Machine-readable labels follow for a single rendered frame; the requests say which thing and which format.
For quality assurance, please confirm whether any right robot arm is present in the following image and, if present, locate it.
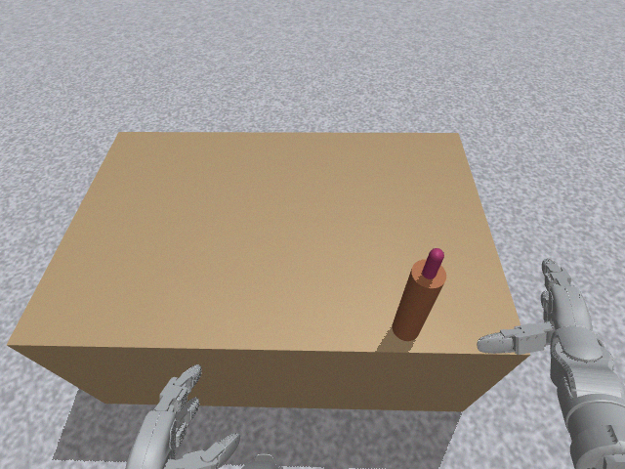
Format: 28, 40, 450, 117
550, 326, 625, 469

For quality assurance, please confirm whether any bottle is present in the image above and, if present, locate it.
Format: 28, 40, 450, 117
393, 248, 446, 341

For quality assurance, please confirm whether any right robot hand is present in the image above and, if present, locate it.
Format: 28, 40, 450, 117
478, 259, 593, 355

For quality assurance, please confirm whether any left robot hand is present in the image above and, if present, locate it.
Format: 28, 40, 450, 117
125, 364, 240, 469

